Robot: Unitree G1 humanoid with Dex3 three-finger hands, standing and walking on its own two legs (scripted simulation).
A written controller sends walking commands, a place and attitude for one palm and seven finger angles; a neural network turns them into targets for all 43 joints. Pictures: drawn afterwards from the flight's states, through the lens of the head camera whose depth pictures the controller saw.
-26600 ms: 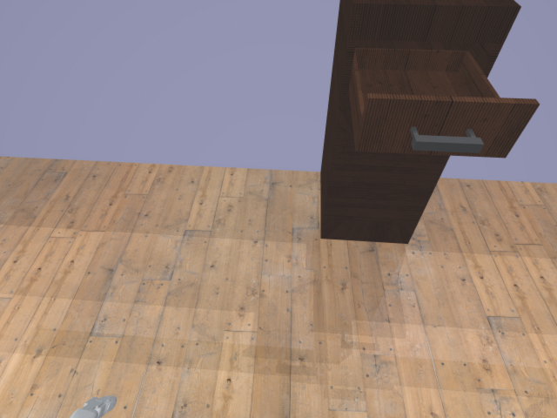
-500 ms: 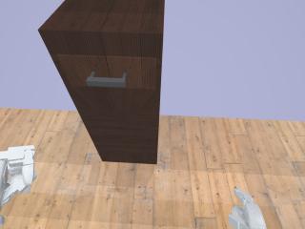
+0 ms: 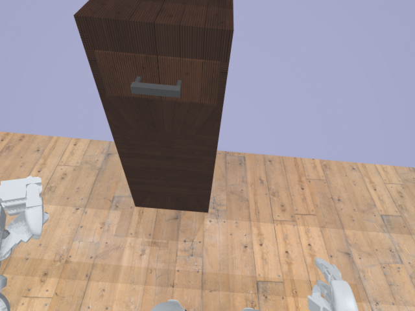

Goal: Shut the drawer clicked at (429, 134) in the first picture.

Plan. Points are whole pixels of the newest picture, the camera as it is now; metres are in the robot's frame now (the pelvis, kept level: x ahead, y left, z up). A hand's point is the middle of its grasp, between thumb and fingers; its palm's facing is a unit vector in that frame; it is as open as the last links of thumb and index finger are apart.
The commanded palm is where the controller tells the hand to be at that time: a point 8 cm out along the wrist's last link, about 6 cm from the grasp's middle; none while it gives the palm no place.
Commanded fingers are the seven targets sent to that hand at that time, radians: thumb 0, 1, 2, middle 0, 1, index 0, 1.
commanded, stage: step back with the hand held close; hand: left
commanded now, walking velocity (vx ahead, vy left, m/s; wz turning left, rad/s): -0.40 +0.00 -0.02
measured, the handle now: (157, 85) +0.67 +0.18 +0.05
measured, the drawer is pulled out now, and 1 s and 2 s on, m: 0.00 0.00 0.00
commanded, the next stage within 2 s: stop stepping back and stand still in 0.32 s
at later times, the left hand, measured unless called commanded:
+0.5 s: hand (12, 300) +0.11 +0.20 +0.20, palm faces +0.26 -0.84 -0.48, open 3.2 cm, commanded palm +0.05 +0.26 +0.19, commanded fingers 0.00 0.90 0.90 -1.40 -1.60 -1.40 -1.60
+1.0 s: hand out of the picture +0.05 +0.25 +0.19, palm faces +0.31 -0.81 -0.49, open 3.2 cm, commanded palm +0.01 +0.29 +0.19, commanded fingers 0.00 0.90 0.90 -1.40 -1.60 -1.40 -1.60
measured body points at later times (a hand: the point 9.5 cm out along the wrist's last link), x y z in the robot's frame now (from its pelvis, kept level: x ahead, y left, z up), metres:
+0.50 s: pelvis -0.09 -0.02 +0.00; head -0.09 +0.00 +0.45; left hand +0.09 +0.25 +0.22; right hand +0.08 -0.26 -0.06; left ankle +0.09 +0.08 -0.71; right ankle -0.16 -0.14 -0.72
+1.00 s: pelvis -0.14 +0.01 +0.02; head -0.14 +0.02 +0.47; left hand +0.03 +0.29 +0.22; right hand +0.03 -0.20 -0.06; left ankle -0.05 +0.10 -0.70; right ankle -0.15 -0.09 -0.72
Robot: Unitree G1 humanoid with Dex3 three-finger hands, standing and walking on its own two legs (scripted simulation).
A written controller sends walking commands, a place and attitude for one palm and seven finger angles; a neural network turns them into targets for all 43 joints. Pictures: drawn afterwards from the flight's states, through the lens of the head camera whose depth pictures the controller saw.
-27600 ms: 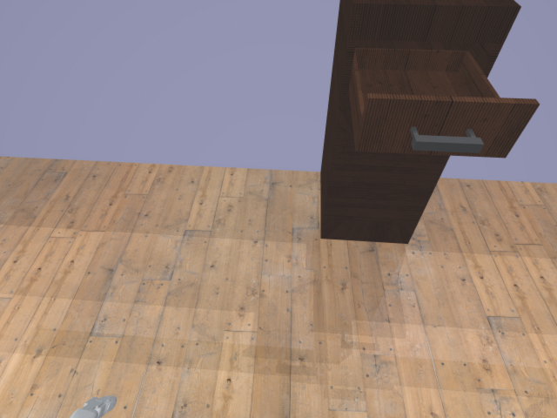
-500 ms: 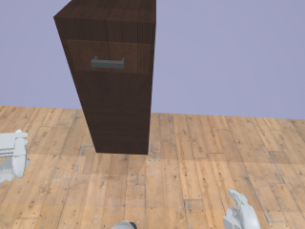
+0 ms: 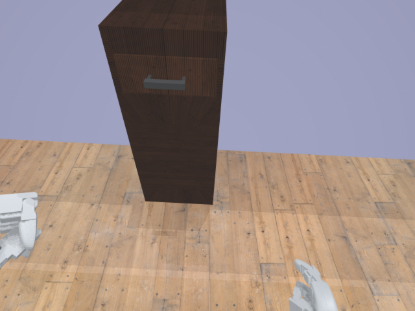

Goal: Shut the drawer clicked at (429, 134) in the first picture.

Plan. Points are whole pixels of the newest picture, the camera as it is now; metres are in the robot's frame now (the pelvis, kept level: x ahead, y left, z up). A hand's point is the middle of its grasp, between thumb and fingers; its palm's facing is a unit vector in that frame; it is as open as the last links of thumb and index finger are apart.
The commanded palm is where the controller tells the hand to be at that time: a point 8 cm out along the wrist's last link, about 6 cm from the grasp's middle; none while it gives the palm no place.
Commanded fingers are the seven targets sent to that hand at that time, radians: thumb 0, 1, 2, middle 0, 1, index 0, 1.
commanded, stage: stop stepping back and stand still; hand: left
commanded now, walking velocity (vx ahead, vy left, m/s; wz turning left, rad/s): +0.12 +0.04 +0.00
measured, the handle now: (165, 81) +0.80 +0.20 +0.03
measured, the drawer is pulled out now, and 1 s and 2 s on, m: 0.00 0.00 0.00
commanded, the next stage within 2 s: let the arm hang, fingers relaxed in 0.36 s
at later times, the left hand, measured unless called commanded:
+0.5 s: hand (43, 231) +0.20 +0.26 +0.13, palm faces +0.29 -0.81 -0.51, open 3.2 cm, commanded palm none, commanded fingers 0.00 0.90 0.90 -1.28 -1.47 -1.28 -1.47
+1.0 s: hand out of the picture -0.10 +0.22 -0.17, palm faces +0.11 -0.96 -0.25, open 4.8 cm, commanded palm none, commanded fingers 0.00 0.90 0.90 -0.28 -0.39 -0.28 -0.39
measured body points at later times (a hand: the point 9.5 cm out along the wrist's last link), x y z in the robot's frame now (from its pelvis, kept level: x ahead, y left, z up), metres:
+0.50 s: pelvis +0.00 +0.02 -0.01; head +0.02 +0.02 +0.44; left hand +0.17 +0.30 +0.16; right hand +0.18 -0.20 -0.10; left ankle +0.03 +0.13 -0.74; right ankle -0.01 -0.10 -0.74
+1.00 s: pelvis -0.02 +0.03 +0.00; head +0.00 +0.03 +0.45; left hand -0.10 +0.27 -0.15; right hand +0.00 -0.21 -0.16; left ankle +0.03 +0.13 -0.74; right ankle -0.01 -0.10 -0.74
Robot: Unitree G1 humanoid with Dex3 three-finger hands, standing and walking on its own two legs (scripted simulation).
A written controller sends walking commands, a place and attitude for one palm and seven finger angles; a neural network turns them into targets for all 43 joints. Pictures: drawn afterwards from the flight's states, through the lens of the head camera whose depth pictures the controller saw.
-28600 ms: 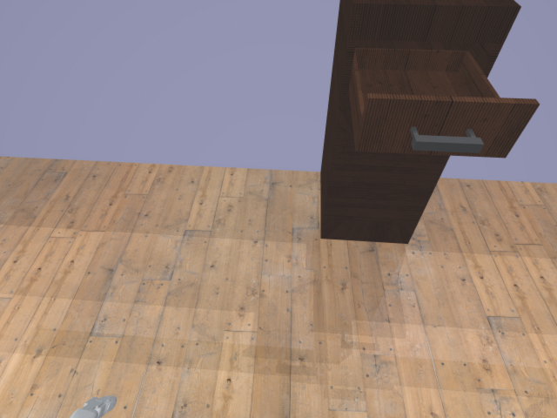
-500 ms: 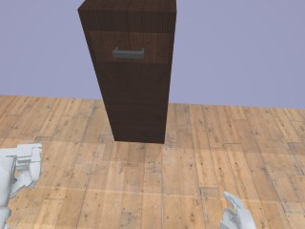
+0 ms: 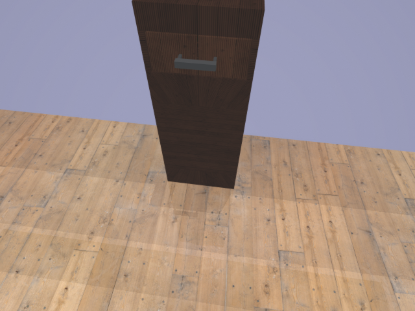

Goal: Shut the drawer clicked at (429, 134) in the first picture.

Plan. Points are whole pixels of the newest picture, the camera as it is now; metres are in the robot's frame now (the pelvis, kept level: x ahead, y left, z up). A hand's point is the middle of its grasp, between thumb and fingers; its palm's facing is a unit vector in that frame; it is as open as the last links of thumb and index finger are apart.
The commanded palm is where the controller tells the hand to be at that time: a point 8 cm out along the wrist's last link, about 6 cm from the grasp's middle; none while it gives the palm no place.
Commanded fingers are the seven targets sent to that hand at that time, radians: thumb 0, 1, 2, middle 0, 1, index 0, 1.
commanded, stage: let the arm hang, fingers relaxed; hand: left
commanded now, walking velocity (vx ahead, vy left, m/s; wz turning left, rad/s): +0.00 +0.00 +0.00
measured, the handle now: (196, 61) +0.84 +0.10 +0.03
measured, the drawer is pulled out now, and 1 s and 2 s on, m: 0.00 0.00 0.00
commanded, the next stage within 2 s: look to check the result in 0.56 s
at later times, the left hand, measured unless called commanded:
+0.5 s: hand out of the picture +0.00 +0.15 -0.17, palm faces +0.01 -0.98 -0.17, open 7.3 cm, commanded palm none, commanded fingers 0.00 0.90 0.90 -0.20 -0.30 -0.20 -0.30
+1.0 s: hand out of the picture +0.00 +0.14 -0.17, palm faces +0.05 -0.98 -0.17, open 7.3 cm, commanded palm none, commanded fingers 0.00 0.90 0.90 -0.20 -0.30 -0.20 -0.30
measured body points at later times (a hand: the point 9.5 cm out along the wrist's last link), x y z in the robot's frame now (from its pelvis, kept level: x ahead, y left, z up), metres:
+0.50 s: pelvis +0.00 -0.01 +0.00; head +0.01 -0.01 +0.45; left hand +0.00 +0.20 -0.16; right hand -0.03 -0.21 -0.16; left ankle +0.06 +0.10 -0.74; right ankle +0.00 -0.13 -0.74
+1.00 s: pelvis +0.02 -0.02 +0.00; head +0.04 -0.02 +0.45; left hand +0.00 +0.19 -0.16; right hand +0.01 -0.23 -0.16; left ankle +0.06 +0.10 -0.74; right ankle +0.00 -0.13 -0.74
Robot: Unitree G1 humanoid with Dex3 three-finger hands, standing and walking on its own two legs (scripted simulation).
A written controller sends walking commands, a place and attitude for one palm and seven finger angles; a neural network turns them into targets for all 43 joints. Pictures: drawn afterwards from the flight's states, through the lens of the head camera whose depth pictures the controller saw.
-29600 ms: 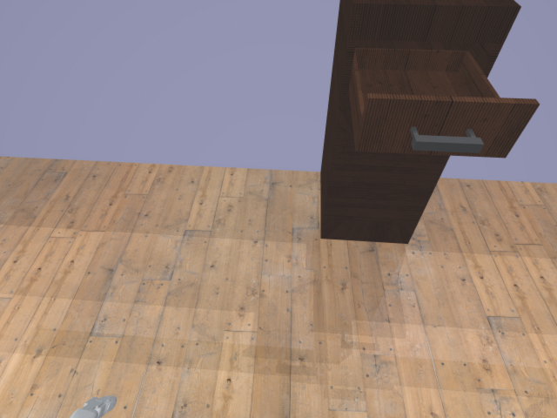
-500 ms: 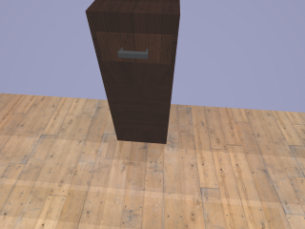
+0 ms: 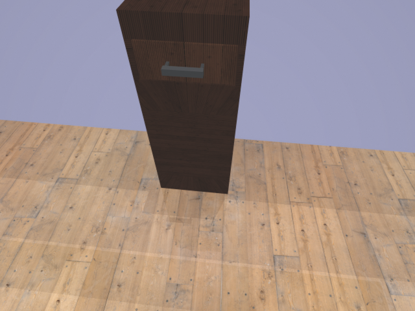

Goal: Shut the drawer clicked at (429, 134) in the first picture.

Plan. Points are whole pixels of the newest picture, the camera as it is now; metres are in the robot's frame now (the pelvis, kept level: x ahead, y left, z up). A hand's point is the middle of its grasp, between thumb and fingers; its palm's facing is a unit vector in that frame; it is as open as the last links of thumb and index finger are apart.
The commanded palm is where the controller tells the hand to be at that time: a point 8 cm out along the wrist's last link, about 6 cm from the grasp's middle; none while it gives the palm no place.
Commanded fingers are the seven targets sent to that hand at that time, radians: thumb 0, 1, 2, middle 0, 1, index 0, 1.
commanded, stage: look to check the result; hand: left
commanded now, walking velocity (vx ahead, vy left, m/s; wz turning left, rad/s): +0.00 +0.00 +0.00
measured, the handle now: (183, 68) +0.81 +0.13 +0.03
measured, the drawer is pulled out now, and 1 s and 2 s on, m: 0.00 0.00 0.00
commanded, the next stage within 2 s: stand and wait in 0.12 s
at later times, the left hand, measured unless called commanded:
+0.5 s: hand out of the picture +0.00 +0.16 -0.17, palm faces +0.05 -0.98 -0.19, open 7.3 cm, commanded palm none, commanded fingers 0.00 0.90 0.90 -0.20 -0.30 -0.20 -0.30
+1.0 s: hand out of the picture +0.00 +0.16 -0.17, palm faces +0.05 -0.98 -0.18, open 7.3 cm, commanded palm none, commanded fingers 0.00 0.90 0.90 -0.20 -0.30 -0.20 -0.30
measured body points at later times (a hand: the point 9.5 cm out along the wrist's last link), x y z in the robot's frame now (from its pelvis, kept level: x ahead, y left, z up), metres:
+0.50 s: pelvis +0.01 +0.00 +0.00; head +0.04 -0.01 +0.45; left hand +0.00 +0.21 -0.16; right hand +0.00 -0.21 -0.16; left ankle +0.04 +0.12 -0.74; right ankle -0.02 -0.11 -0.74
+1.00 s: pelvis +0.02 +0.00 +0.00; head +0.04 -0.01 +0.45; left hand +0.00 +0.21 -0.16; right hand +0.01 -0.22 -0.16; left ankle +0.04 +0.12 -0.74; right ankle -0.02 -0.11 -0.74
